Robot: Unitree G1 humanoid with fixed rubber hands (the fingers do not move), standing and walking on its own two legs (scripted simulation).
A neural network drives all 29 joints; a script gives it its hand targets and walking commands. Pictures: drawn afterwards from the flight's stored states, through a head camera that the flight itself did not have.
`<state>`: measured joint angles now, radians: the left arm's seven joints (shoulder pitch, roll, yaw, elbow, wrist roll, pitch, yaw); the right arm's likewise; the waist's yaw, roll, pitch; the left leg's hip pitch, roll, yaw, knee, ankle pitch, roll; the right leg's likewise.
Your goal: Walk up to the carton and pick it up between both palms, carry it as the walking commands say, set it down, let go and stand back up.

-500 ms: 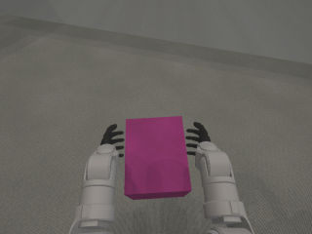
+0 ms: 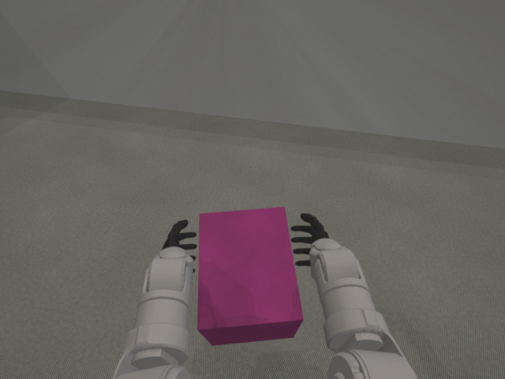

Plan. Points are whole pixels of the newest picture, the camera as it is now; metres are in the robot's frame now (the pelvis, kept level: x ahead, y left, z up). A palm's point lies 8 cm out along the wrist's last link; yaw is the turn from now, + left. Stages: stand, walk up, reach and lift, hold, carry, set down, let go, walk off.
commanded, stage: set down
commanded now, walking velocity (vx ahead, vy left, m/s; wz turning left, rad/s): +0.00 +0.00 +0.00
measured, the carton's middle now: (247, 277) +0.34 +0.02 -0.03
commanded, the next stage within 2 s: none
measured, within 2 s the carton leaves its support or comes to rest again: neither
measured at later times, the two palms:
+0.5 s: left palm (184, 286) +0.29 +0.14 +0.00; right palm (318, 275) +0.32 -0.11 +0.00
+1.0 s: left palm (188, 312) +0.31 +0.14 -0.11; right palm (304, 296) +0.35 -0.10 -0.11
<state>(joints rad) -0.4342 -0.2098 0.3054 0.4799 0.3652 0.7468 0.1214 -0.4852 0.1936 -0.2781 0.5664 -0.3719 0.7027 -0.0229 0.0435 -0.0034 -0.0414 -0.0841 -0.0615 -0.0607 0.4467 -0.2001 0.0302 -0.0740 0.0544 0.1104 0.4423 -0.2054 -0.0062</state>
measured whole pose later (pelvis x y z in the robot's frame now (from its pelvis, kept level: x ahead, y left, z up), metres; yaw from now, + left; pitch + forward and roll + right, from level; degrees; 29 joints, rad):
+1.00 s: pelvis -0.03 -0.03 -0.05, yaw +1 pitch +18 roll +0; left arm -0.53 -0.25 0.49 0.56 0.35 0.19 0.10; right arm -0.61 0.23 -0.40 0.69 -0.35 0.16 -0.16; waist 0.08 -0.02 0.02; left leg -0.89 -0.06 -0.10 0.85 -0.27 -0.03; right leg -0.88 0.11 0.06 0.86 -0.28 -0.04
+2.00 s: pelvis -0.05 -0.03 -0.20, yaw +1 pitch +38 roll +1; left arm -0.79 -0.18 0.51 0.64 0.24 0.18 0.19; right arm -0.91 0.11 -0.36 0.84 -0.25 0.15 -0.22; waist 0.09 -0.04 -0.15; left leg -1.69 -0.11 -0.07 1.50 -0.48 -0.04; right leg -1.69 0.16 0.07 1.52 -0.48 0.00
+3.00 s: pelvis -0.07 -0.02 -0.33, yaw +1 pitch +43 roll +1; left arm -1.13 -0.08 0.54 0.68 0.21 0.24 0.17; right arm -1.30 -0.04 -0.35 0.95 -0.22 0.21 -0.21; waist 0.09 -0.04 0.05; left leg -2.15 -0.16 -0.06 1.91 -0.52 -0.07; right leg -2.15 0.20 0.05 1.93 -0.54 0.04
